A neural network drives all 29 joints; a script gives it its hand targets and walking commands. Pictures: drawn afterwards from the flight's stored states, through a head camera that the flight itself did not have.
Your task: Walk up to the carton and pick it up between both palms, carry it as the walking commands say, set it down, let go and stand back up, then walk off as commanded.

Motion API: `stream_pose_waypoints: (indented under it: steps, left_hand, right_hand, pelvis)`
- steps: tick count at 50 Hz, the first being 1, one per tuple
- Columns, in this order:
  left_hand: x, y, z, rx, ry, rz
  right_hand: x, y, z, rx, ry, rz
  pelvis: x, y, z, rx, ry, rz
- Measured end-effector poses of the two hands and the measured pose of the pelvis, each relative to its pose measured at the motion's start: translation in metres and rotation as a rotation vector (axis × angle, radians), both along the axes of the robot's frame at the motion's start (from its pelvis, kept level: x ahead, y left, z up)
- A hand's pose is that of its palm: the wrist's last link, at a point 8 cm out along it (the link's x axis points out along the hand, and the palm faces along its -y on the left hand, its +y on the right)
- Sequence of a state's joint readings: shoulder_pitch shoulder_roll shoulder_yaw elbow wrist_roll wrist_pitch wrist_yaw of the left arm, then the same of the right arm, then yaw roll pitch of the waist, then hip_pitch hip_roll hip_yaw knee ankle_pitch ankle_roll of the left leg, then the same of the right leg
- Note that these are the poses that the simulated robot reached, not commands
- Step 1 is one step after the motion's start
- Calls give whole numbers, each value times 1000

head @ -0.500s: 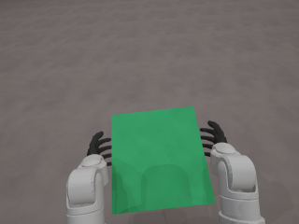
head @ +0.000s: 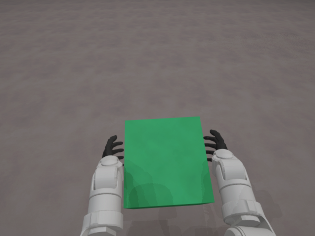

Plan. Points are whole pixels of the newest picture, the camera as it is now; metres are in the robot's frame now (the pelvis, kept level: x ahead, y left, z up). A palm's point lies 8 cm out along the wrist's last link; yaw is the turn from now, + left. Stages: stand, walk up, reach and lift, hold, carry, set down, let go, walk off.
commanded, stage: set down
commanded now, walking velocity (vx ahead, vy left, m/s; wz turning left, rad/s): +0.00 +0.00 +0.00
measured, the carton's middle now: (164, 165) +0.35 +0.00 -0.04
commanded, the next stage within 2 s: none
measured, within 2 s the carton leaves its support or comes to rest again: neither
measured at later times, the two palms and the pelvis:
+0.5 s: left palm (113, 175) +0.30 +0.15 -0.02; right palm (216, 168) +0.32 -0.16 -0.01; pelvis +0.02 -0.01 -0.01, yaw -1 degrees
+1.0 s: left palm (114, 181) +0.33 +0.16 -0.10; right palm (205, 174) +0.35 -0.15 -0.10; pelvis -0.02 -0.02 -0.05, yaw +0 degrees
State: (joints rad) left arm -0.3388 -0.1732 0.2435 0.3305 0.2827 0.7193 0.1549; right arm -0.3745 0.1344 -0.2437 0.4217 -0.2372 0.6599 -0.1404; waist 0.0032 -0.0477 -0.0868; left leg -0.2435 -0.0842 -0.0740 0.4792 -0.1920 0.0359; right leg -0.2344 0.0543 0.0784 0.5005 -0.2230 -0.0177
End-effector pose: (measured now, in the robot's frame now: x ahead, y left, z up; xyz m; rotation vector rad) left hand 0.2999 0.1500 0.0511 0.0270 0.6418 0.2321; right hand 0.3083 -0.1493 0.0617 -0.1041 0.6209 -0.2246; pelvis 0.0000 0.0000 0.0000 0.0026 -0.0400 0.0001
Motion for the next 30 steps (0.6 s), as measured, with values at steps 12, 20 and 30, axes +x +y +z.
stream_pose_waypoints:
  steps: [12,20,30]
  left_hand:
    - [2,19,-17,-8,59,-27]
    - [0,3,-54,-15,109,-51]
    - [6,5,-79,-54,77,30]
  right_hand:
    - [6,6,-30,106,65,117]
    - [-1,-9,-64,104,114,83]
    - [21,-3,-83,86,84,89]
  pelvis:
    - [32,2,5,2,-65,-3]
    - [28,-7,1,7,20,-11]
    - [14,-21,-12,6,127,-2]
